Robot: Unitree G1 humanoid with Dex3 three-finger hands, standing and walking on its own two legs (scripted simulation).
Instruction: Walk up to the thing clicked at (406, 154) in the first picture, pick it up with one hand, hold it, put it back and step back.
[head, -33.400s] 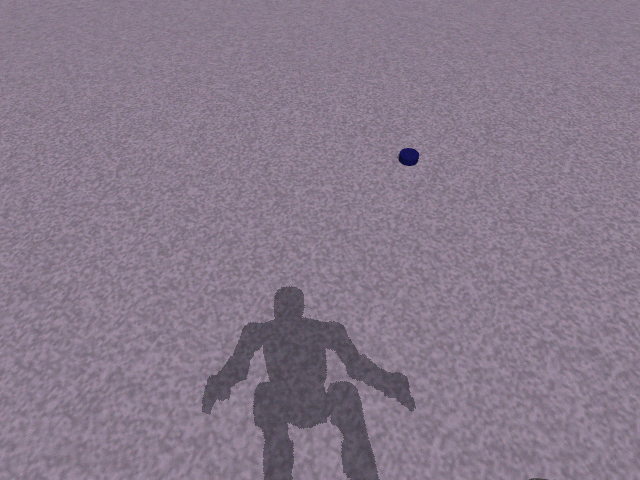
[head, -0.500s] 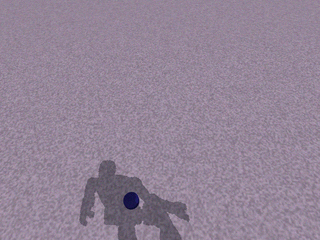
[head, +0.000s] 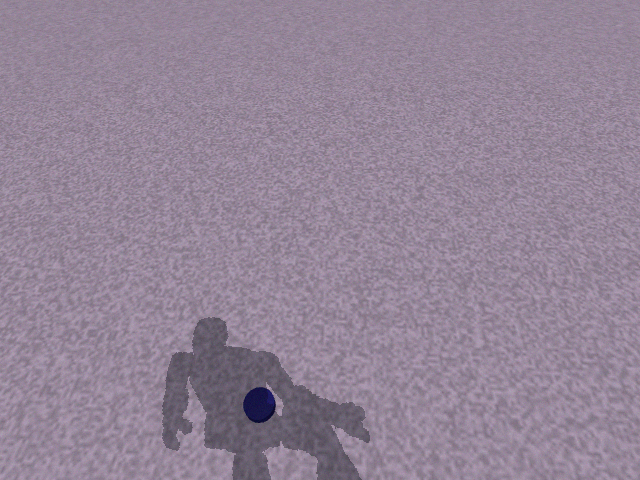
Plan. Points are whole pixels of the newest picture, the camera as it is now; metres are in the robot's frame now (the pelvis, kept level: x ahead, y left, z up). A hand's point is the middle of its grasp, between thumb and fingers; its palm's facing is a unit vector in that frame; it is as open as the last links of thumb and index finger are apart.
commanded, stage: stand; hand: left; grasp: from above
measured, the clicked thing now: (259, 404) +0.41 +0.22 -0.76
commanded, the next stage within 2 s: step back in 0.74 s
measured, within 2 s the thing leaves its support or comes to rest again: neither
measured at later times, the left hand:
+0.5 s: hand out of the picture +0.06 +0.25 -0.16, palm faces +0.02 -0.94 -0.34, open 7.4 cm
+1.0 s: hand out of the picture +0.06 +0.26 -0.17, palm faces -0.01 -0.91 -0.41, open 7.4 cm
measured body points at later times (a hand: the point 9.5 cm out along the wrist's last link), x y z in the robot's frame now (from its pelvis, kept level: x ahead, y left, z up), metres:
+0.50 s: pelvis +0.00 +0.00 +0.00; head +0.00 +0.00 +0.45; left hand +0.06 +0.30 -0.13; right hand +0.07 -0.30 -0.14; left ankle +0.01 +0.13 -0.75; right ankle -0.02 -0.14 -0.75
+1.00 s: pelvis -0.05 -0.01 -0.02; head +0.01 -0.02 +0.42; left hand +0.06 +0.31 -0.14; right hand +0.07 -0.33 -0.15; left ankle +0.01 +0.13 -0.75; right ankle -0.02 -0.14 -0.75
